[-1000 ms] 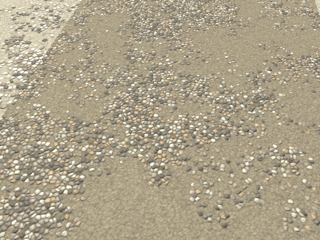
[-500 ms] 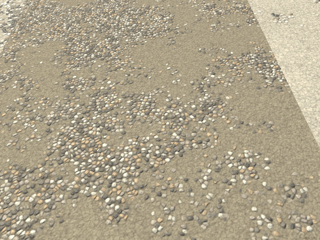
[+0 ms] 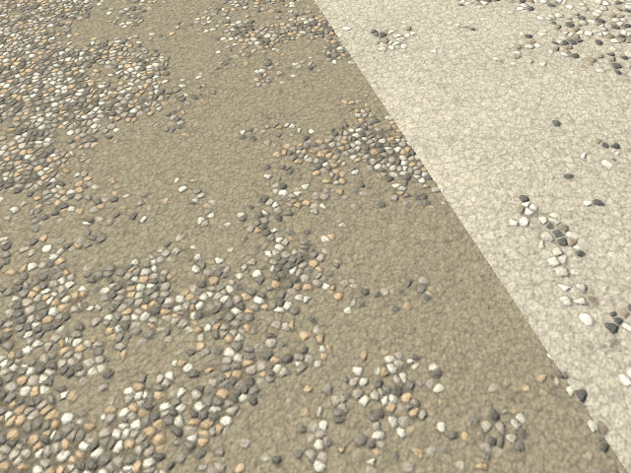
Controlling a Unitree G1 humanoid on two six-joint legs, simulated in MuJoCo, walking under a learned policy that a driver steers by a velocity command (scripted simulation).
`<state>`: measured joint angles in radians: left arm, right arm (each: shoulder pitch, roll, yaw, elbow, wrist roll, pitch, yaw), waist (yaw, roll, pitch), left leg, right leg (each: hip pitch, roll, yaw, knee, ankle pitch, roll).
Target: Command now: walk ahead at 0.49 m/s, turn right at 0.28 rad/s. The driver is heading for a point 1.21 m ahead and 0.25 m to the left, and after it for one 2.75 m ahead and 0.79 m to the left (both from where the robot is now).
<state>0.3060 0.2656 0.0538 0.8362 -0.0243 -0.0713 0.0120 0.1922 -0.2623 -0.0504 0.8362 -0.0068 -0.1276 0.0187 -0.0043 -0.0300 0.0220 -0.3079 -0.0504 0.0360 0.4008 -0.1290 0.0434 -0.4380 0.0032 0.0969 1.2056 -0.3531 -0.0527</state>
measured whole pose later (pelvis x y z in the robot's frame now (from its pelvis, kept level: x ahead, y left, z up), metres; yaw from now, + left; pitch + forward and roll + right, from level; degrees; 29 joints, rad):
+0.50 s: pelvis +0.27 -0.07 +0.00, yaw +4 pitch +1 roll +0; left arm 0.22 0.24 0.05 0.77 0.00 -0.11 -0.02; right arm 0.31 -0.29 -0.05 0.89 0.03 -0.07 0.00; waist 0.00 0.04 0.01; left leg -0.51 0.06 -0.05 1.16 -0.31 0.03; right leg -0.28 0.00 -0.10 0.44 -0.18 -0.04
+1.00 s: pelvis +0.52 +0.01 -0.02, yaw +21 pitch +2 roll +0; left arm 0.27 0.27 0.06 0.83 -0.02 -0.11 0.01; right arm 0.16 -0.28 -0.08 0.71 0.02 -0.05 0.04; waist 0.01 0.00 0.06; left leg -0.43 -0.08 0.04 0.60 -0.20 0.11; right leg -0.31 -0.05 0.00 1.24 -0.44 0.00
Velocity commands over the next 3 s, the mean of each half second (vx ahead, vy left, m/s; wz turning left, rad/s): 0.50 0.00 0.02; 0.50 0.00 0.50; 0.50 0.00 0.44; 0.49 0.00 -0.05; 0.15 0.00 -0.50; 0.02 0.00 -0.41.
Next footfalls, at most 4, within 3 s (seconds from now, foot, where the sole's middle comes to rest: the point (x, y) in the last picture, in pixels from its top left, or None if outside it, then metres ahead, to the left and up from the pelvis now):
0.34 right None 0.34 -0.17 -0.78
0.90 left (277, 414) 0.60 0.11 -0.78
1.38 right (304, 285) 0.94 0.06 -0.78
1.90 left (168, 261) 1.01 0.41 -0.78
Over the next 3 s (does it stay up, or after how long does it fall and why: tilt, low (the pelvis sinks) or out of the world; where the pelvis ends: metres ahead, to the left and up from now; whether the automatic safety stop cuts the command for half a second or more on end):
stays up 1.12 0.35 0.00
